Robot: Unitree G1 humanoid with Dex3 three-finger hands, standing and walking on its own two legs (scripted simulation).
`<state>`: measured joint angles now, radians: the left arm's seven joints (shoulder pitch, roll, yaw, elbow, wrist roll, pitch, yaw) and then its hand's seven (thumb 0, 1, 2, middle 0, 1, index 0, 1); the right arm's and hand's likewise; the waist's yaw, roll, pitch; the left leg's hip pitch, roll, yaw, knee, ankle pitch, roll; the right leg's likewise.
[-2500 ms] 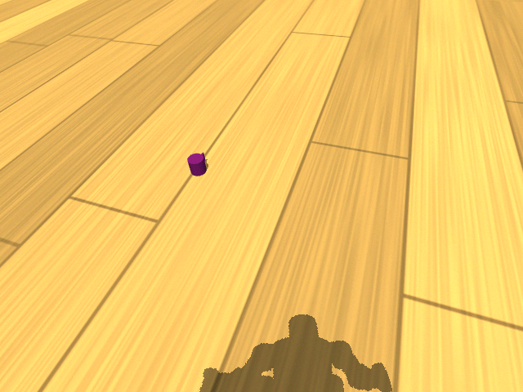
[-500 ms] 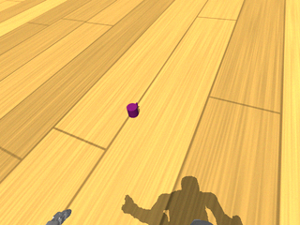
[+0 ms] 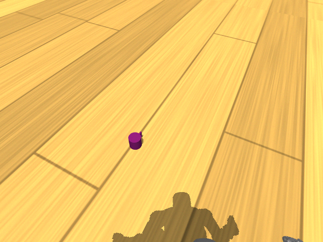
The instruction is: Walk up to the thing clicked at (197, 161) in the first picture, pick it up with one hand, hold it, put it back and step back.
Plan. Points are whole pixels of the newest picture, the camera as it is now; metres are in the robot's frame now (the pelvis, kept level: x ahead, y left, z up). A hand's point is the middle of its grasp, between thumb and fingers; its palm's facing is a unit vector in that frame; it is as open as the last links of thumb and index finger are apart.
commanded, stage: walk up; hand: left
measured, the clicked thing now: (136, 139) +0.91 +0.19 -0.72
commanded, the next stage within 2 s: none
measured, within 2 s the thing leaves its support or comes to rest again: neither
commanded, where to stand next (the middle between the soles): +0.51 -0.04 m, yaw +0 degrees
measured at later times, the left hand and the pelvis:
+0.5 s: hand (87, 213) +0.23 +0.24 -0.13, palm faces -0.03 -0.92 -0.39, open 7.4 cm; pelvis +0.19 -0.04 +0.00, yaw +0 degrees
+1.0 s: hand (108, 146) +0.46 +0.22 -0.13, palm faces -0.08 -0.90 -0.42, open 7.4 cm; pelvis +0.36 -0.06 -0.02, yaw -1 degrees
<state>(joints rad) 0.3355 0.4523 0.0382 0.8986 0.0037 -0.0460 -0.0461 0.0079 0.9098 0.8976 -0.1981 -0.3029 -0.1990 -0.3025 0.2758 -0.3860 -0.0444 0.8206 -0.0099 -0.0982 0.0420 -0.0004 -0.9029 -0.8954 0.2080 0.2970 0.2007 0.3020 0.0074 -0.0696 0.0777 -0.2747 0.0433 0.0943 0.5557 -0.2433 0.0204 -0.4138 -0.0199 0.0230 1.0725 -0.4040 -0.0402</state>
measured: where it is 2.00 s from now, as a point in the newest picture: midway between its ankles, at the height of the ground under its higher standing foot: (170, 203)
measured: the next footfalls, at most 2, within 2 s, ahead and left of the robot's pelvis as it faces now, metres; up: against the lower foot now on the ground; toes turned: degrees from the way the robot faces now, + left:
right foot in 0.24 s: +0.24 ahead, -0.17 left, +0.00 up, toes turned -5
left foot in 0.58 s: +0.35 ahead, +0.10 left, +0.00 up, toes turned +5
